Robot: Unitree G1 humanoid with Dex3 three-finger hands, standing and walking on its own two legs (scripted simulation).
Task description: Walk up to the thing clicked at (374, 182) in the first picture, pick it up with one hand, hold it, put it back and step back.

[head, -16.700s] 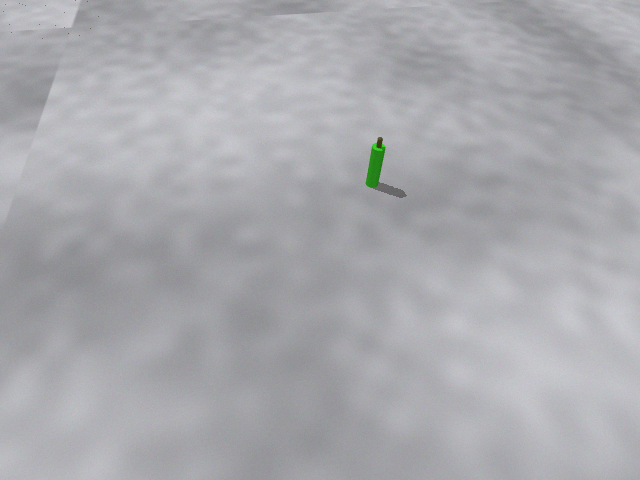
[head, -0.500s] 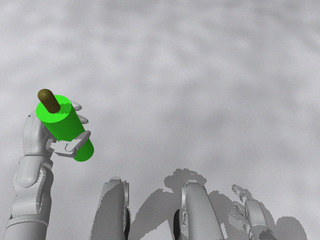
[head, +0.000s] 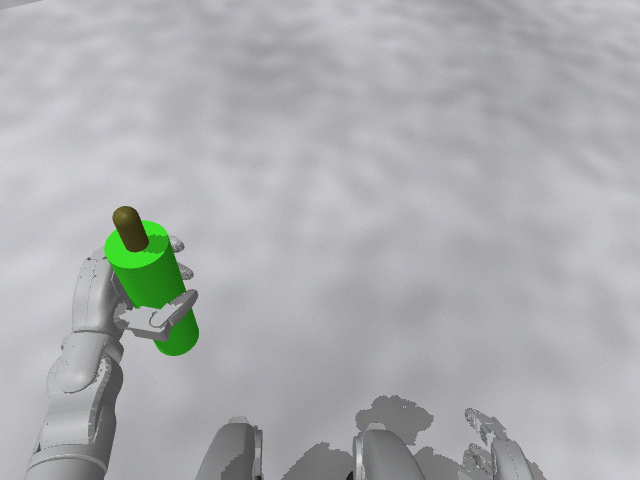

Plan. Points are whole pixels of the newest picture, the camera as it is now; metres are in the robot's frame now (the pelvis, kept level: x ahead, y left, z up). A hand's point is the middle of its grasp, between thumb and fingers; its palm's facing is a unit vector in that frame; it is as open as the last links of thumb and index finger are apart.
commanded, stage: lift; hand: left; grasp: from the side
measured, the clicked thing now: (156, 287) +0.33 +0.19 +0.03
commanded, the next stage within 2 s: hold in 0.68 s
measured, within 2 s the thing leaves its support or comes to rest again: neither
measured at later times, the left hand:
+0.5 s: hand (161, 257) +0.34 +0.17 +0.08, palm faces +0.04 -1.00 +0.00, open 8.5 cm
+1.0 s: hand (164, 241) +0.35 +0.16 +0.11, palm faces +0.03 -1.00 +0.00, open 8.5 cm
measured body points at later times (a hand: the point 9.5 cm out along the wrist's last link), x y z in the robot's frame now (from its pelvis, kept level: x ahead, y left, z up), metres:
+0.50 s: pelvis +0.01 +0.00 +0.04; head +0.08 +0.00 +0.49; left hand +0.34 +0.22 +0.09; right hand +0.15 -0.25 -0.07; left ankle +0.03 +0.13 -0.63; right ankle +0.02 -0.14 -0.63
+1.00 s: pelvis +0.03 -0.01 +0.06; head +0.08 +0.00 +0.51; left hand +0.34 +0.22 +0.11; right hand +0.15 -0.26 -0.05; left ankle +0.03 +0.13 -0.63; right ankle +0.02 -0.14 -0.63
